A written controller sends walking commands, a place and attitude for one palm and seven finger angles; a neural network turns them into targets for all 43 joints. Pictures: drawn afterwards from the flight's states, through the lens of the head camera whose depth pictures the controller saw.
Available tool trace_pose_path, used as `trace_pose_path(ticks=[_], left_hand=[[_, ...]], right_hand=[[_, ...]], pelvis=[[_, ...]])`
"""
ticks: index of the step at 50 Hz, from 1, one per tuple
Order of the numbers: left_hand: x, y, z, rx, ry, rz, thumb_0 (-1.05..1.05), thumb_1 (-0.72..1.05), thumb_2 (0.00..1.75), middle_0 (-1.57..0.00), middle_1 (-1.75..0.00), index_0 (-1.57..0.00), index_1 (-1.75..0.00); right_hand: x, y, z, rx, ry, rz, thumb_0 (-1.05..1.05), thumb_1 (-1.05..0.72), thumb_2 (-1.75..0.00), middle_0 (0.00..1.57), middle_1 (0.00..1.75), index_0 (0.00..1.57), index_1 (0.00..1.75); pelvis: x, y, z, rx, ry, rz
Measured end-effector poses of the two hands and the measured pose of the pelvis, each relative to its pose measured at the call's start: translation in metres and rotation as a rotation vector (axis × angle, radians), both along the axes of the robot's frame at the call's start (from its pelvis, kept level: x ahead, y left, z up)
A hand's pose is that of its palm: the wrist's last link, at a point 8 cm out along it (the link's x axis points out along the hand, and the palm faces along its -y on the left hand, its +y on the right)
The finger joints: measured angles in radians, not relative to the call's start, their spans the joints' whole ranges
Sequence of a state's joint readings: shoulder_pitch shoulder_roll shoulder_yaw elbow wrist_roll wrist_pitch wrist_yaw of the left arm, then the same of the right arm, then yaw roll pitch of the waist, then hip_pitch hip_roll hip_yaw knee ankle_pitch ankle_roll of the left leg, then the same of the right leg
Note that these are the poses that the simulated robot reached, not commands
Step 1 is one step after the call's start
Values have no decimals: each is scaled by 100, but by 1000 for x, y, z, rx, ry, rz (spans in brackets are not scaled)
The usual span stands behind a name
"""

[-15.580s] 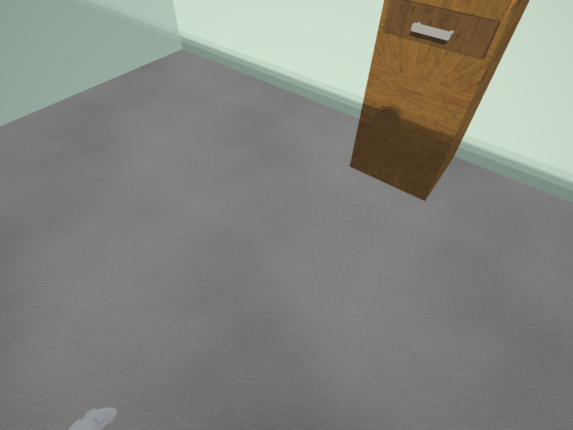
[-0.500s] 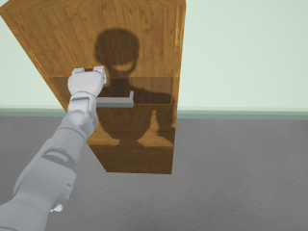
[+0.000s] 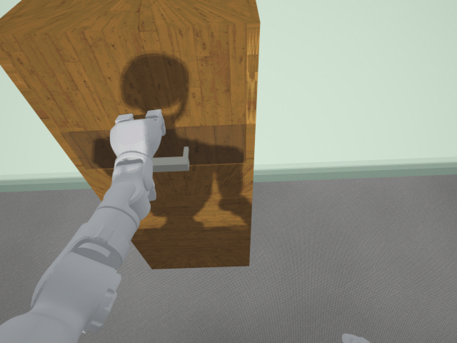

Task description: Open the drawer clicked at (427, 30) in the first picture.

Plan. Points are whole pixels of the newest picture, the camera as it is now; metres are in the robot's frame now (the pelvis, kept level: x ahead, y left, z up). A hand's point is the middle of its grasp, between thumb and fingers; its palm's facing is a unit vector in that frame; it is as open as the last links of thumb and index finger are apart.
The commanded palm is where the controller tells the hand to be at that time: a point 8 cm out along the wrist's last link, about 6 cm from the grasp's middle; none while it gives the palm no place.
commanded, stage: move the hooked fingers above the handle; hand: left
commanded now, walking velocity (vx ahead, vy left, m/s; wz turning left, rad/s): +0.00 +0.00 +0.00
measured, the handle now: (157, 158) +0.50 +0.16 +0.01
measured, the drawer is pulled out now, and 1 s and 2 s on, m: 0.00 0.00 0.00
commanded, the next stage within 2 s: lower the fingers behind the handle in 0.28 s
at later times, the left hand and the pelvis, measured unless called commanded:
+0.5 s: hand (174, 146) +0.46 +0.11 +0.09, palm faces +0.17 -0.06 -0.98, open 13.6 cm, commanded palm +0.43 +0.18 +0.13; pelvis -0.01 +0.00 -0.01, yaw +0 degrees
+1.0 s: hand (139, 178) +0.42 +0.18 +0.04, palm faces -0.04 -0.02 -1.00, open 13.8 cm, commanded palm +0.43 +0.18 +0.09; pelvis -0.03 -0.02 -0.01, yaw +3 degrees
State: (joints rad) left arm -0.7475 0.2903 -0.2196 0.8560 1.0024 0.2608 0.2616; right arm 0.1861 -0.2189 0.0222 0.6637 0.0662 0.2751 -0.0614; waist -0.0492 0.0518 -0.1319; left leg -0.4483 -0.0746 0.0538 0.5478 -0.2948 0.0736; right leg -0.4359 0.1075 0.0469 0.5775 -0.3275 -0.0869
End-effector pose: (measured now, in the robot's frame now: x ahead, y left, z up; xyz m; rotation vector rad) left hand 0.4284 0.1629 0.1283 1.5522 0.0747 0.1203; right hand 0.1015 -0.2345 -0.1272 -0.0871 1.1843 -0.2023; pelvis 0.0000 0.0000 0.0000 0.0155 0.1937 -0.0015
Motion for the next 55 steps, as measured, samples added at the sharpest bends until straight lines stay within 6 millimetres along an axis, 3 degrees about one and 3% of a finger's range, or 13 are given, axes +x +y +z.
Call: trace_pose_path(ticks=[3,6,11,15,19,23,27,34,37,43,49,55], left_hand=[[-1,26,-3,-14,97,82,0,-49,30,-36,-123,-35,-124],[-6,33,-8,-16,165,31,0,-49,30,-34,-121,-34,-123],[-21,-5,-19,-56,179,-251,0,-48,30,-33,-121,-33,-121],[-21,-39,-14,-89,51,-402,0,-49,30,-33,-120,-33,-120],[-3,-37,3,-101,-112,-334,0,-49,30,-35,-122,-33,-120],[1,-46,8,-37,-153,-271,0,-49,30,-48,-132,-33,-121],[2,-56,15,-3,-136,-186,0,-49,30,-46,-130,-36,-129],[4,-62,25,10,-21,-107,0,-49,30,-40,-125,-35,-132],[2,-52,19,6,51,-91,1,-49,30,-37,-123,-32,-128],[-14,6,-30,-26,214,-36,1,-49,30,-33,-122,-31,-123],[-24,20,-32,-5,85,-172,0,-49,30,-31,-124,-32,-121],[-9,20,-46,-19,28,-105,0,-49,30,-32,-124,-32,-120]], right_hand=[[5,-8,9,-33,-26,3,1,-90,-90,20,30,20,30],[7,-18,15,-76,-39,23,1,-90,-90,20,30,20,30],[6,-30,13,-128,-30,65,1,-90,-90,20,30,20,30],[0,-28,5,-119,-26,54,1,-90,-90,19,30,20,30],[-12,-17,-5,-75,-5,24,1,-91,-90,19,30,20,30],[-27,-3,-13,-13,43,10,1,-91,-90,19,30,20,30],[-37,6,-14,26,75,-8,1,-90,-90,20,30,20,30],[-41,-7,3,-29,11,-57,1,-90,-90,20,30,20,30],[-41,-23,12,-76,-34,-73,1,-90,-90,20,30,20,30],[-51,-55,19,-162,-56,-66,1,-90,-90,20,30,20,30],[-66,-70,5,-192,52,-3,1,-90,-90,20,30,20,30],[-71,-57,-12,-128,117,10,1,-91,-90,19,30,20,30]], pelvis=[[-1,-3,2,-1,-13,19],[-1,-4,2,-6,-19,45],[-3,1,-2,-11,-18,77],[-5,5,-7,-11,3,69],[-6,6,-10,-6,30,36],[-5,5,-9,-6,37,15],[-8,3,-5,-3,21,2],[-18,-7,0,2,-16,-10],[-22,-11,0,3,-23,-14],[-29,-18,-3,1,-8,2],[-28,-20,-12,-8,45,55],[-21,-17,-19,-16,91,75]])
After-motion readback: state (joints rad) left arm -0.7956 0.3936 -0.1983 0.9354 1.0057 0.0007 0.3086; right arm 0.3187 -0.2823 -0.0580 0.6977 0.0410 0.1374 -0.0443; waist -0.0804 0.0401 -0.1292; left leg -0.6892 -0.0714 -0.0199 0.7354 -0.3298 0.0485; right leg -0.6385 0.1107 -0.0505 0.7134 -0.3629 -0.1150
